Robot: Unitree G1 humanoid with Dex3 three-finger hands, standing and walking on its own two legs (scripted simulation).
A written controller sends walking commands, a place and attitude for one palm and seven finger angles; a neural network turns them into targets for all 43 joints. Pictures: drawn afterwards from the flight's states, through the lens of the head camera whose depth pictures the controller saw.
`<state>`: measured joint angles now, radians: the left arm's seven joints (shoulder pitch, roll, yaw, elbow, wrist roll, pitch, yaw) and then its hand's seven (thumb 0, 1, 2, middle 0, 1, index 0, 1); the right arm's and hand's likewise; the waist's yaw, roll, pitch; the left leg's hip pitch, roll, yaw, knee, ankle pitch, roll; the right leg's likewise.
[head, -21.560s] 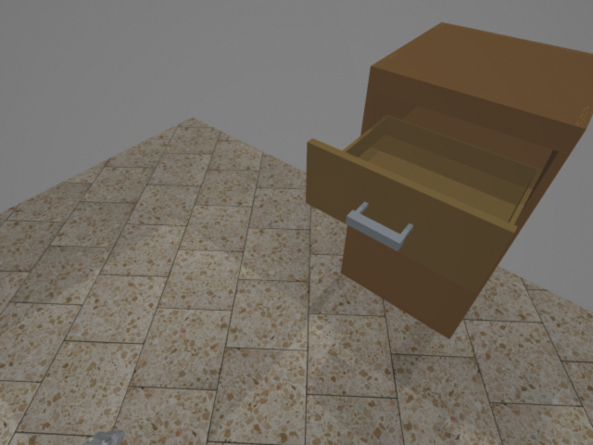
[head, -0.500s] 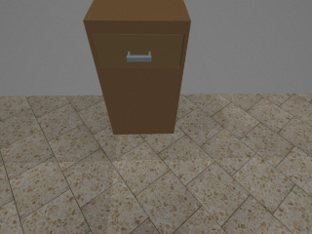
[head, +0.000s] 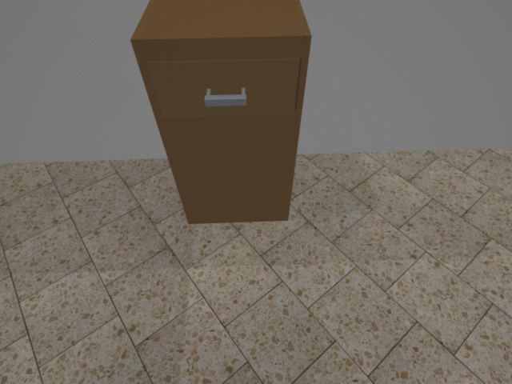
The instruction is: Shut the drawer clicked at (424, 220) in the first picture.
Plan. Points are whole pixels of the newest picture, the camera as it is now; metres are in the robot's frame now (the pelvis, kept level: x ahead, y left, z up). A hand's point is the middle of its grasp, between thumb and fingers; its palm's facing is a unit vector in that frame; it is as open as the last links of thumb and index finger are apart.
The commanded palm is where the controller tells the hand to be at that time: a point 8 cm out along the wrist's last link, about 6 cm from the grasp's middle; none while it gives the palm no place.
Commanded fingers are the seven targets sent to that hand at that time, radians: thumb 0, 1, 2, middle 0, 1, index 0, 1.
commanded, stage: look to check the result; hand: left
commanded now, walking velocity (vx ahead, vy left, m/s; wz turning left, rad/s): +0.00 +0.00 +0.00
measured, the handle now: (226, 96) +0.87 +0.14 -0.05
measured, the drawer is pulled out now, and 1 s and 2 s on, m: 0.00 0.00 0.00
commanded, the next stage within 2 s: stand and wait in 0.06 s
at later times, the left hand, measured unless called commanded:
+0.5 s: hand out of the picture +0.08 +0.20 -0.17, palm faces -0.04 -0.95 -0.30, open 7.4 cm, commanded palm none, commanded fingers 0.00 0.90 0.90 -0.20 -0.30 -0.20 -0.30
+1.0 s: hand out of the picture +0.04 +0.19 -0.17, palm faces -0.01 -0.96 -0.28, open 7.4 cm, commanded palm none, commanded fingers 0.00 0.90 0.90 -0.20 -0.30 -0.20 -0.30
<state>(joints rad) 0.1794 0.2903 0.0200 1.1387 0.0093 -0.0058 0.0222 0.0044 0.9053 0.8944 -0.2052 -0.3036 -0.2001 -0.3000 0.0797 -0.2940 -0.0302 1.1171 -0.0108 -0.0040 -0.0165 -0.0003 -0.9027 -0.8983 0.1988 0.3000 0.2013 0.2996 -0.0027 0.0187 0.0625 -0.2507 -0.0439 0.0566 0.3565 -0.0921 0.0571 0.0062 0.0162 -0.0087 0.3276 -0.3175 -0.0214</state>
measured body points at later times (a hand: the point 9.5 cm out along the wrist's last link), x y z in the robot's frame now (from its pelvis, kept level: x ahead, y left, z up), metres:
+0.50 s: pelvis +0.01 -0.02 +0.00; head +0.03 -0.03 +0.45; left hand +0.08 +0.25 -0.14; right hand +0.05 -0.30 -0.15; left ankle +0.06 +0.08 -0.74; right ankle -0.09 -0.10 -0.74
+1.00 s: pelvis +0.01 -0.02 +0.00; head +0.02 -0.03 +0.45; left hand +0.04 +0.24 -0.15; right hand +0.06 -0.29 -0.15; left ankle +0.06 +0.08 -0.74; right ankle -0.09 -0.10 -0.74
